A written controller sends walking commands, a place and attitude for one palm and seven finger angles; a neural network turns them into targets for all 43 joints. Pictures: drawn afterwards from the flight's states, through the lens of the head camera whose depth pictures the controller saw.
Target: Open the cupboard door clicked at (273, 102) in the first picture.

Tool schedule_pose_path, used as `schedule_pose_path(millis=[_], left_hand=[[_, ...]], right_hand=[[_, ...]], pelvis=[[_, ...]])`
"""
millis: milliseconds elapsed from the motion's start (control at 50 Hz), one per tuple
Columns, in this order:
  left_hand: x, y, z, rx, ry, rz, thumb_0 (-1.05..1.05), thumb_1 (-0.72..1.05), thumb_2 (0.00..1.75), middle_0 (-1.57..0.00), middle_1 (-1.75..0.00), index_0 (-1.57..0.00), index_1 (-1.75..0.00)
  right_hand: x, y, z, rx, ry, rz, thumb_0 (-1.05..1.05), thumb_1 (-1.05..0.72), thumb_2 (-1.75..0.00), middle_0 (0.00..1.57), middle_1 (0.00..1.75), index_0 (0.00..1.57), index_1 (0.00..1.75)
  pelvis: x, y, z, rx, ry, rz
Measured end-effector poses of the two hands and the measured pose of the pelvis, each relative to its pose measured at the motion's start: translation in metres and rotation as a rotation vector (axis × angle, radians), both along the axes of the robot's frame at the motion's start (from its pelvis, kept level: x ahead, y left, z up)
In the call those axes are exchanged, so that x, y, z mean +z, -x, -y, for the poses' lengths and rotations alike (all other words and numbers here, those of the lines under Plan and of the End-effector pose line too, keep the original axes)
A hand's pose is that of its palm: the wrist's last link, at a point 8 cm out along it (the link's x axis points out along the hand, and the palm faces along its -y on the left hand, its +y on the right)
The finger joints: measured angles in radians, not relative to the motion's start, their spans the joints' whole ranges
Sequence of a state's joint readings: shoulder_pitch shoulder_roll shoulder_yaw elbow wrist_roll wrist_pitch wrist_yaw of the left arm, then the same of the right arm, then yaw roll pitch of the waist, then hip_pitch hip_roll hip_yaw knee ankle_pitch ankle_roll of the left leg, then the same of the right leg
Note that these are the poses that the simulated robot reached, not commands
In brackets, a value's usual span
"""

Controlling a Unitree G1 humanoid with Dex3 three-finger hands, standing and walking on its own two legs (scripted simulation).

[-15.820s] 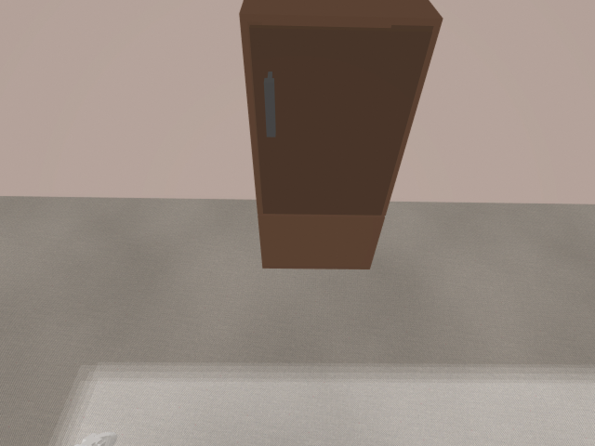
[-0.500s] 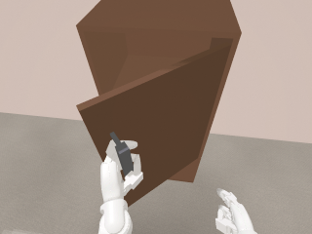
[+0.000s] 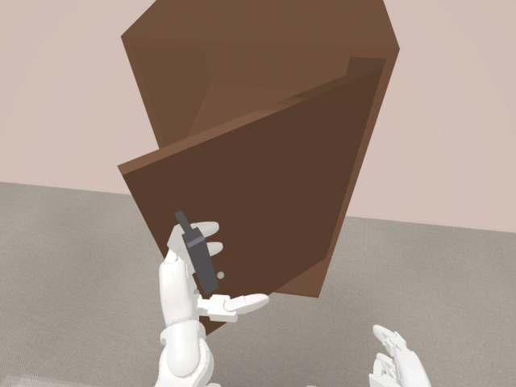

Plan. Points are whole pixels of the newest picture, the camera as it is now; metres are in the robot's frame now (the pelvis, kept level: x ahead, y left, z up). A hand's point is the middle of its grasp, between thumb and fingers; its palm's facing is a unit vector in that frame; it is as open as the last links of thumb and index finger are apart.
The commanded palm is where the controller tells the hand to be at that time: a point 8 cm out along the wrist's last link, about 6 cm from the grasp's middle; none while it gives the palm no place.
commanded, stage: open thumb and fingers to let go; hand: left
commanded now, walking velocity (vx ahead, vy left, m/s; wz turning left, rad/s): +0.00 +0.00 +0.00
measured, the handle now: (195, 253) +0.30 +0.11 +0.06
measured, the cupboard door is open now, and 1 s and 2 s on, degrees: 41 43 41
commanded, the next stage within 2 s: slide the hand sideways off the handle in 0.28 s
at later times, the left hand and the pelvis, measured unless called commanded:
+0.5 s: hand (212, 290) +0.25 +0.08 +0.06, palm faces -0.07 -0.99 -0.07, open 15.1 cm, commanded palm +0.22 +0.12 +0.06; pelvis -0.01 +0.02 -0.01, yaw +0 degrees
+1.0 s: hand (184, 323) +0.20 +0.11 +0.06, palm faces -0.16 -0.99 -0.02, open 16.1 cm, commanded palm +0.19 +0.17 +0.06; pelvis -0.01 +0.03 -0.02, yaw -1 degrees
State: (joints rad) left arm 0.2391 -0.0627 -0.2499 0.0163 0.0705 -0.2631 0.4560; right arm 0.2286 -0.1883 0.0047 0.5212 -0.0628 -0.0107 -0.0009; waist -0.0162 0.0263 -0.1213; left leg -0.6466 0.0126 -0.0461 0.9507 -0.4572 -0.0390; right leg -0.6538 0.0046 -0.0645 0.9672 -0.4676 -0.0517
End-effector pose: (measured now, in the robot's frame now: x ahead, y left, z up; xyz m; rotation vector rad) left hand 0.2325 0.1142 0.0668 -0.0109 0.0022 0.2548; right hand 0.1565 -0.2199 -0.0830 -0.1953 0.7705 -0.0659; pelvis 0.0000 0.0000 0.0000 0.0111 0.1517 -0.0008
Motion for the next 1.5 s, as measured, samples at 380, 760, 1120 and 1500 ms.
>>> schedule_pose_path(millis=[380,760,1120,1500], left_hand=[[0.000,-0.001,-0.007,-0.050,-0.005,0.003,-0.02,-0.50,0.30,-0.45,-0.67,-0.46,-0.65],[-0.003,0.024,-0.021,-0.449,0.017,0.013,-0.02,-0.50,0.30,-0.20,-0.33,-0.21,-0.34],[-0.004,0.047,-0.061,-0.407,-0.032,-0.005,-0.02,-0.50,0.30,-0.20,-0.32,-0.20,-0.32],[-0.005,0.066,-0.110,-0.353,-0.044,-0.040,-0.02,-0.50,0.30,-0.17,-0.30,-0.18,-0.31]], right_hand=[[0.006,-0.014,-0.033,0.039,-0.015,0.031,0.01,-0.91,-0.90,0.20,0.30,0.20,0.30],[0.008,0.008,-0.032,-0.017,-0.007,0.083,0.01,-0.91,-0.90,0.20,0.30,0.20,0.30],[0.007,-0.002,-0.029,-0.005,-0.003,0.120,0.01,-0.91,-0.90,0.20,0.30,0.20,0.30],[0.007,-0.007,-0.016,-0.052,0.029,0.127,0.01,-0.91,-0.90,0.20,0.30,0.20,0.30]], pelvis=[[-0.003,0.001,-0.019,-0.002,0.019,0.005],[-0.013,0.008,-0.037,-0.017,0.020,-0.005],[-0.020,0.006,-0.031,-0.010,0.029,-0.023],[-0.023,0.002,-0.027,-0.002,0.041,-0.034]])
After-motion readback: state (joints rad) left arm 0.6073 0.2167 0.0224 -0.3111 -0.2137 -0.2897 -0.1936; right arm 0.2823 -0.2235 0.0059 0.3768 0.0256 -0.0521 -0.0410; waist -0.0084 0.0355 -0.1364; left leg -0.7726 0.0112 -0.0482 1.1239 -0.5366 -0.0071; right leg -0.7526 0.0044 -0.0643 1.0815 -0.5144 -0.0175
